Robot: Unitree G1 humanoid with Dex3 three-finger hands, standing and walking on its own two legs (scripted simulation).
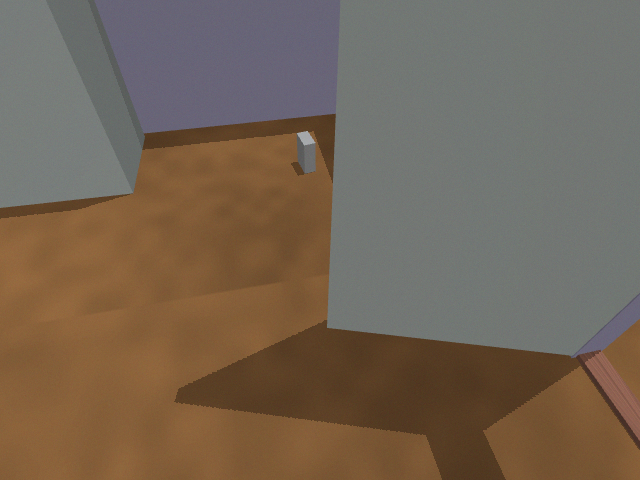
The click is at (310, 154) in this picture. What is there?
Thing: carton on end
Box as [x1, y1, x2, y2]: [297, 131, 315, 173]
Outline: 307,131 297,133 298,161 305,173 315,170 315,143
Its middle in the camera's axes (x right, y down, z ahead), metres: -0.08 -0.44 +2.00
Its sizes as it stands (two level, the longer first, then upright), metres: 0.116 0.059 0.172
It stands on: the floor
